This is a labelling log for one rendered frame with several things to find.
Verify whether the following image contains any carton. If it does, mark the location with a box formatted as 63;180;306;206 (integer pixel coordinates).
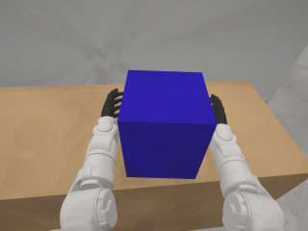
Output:
117;70;218;179

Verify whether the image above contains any left robot hand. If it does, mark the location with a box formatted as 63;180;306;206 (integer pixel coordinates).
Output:
101;89;123;118

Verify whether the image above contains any robot left forearm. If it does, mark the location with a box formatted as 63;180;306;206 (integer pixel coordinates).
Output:
60;115;119;227

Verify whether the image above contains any right robot upper arm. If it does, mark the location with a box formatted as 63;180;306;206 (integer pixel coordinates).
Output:
222;191;294;231

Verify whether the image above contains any right robot hand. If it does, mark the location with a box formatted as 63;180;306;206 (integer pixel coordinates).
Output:
209;94;227;125

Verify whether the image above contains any pedestal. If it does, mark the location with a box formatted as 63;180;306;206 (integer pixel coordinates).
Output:
0;81;308;231

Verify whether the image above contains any robot right forearm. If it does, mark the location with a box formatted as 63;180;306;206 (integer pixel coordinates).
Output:
209;123;286;227

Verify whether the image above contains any left robot upper arm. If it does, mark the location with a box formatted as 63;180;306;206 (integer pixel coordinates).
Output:
49;187;118;231

